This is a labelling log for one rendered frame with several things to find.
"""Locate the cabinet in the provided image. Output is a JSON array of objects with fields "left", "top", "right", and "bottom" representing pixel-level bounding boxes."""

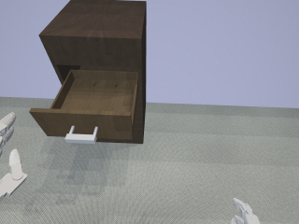
[{"left": 39, "top": 0, "right": 147, "bottom": 144}]

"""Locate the handle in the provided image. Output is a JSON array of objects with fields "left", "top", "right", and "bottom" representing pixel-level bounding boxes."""
[{"left": 64, "top": 125, "right": 98, "bottom": 144}]

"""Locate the drawer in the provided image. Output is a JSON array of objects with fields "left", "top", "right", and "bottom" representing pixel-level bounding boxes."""
[{"left": 29, "top": 69, "right": 139, "bottom": 140}]

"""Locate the robot right hand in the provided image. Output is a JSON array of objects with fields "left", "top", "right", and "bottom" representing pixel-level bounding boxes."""
[{"left": 231, "top": 198, "right": 261, "bottom": 224}]

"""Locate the robot left hand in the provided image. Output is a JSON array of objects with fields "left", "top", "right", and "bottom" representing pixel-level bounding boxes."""
[{"left": 0, "top": 112, "right": 27, "bottom": 201}]

